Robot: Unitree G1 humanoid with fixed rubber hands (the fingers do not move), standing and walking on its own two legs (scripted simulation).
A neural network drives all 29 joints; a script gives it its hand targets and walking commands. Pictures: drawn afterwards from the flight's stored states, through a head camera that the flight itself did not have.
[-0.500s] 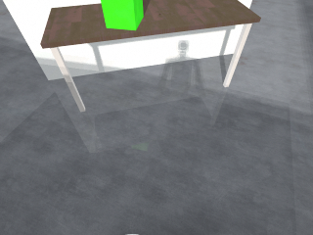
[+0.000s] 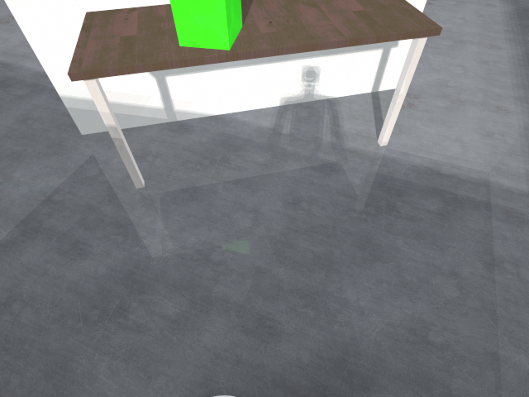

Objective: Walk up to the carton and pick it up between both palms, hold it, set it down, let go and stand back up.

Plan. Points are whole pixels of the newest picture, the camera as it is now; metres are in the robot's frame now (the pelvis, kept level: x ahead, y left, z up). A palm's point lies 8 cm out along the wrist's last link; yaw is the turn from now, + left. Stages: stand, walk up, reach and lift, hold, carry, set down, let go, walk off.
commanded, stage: stand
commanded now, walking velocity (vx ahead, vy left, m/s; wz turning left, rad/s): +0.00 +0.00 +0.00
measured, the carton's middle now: (207, 1) +1.38 +0.24 +0.01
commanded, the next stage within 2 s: walk up in 0.24 s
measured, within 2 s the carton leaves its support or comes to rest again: neither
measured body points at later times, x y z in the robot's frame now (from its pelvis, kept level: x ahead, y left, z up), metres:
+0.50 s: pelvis +0.00 +0.00 +0.00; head +0.01 +0.00 +0.45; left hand +0.07 +0.26 -0.14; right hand +0.08 -0.25 -0.14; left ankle +0.04 +0.11 -0.73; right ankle +0.04 -0.13 -0.73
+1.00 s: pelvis +0.11 +0.07 -0.01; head +0.11 +0.09 +0.44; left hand +0.17 +0.37 -0.14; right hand +0.16 -0.23 -0.12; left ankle +0.05 +0.15 -0.73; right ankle +0.16 -0.07 -0.68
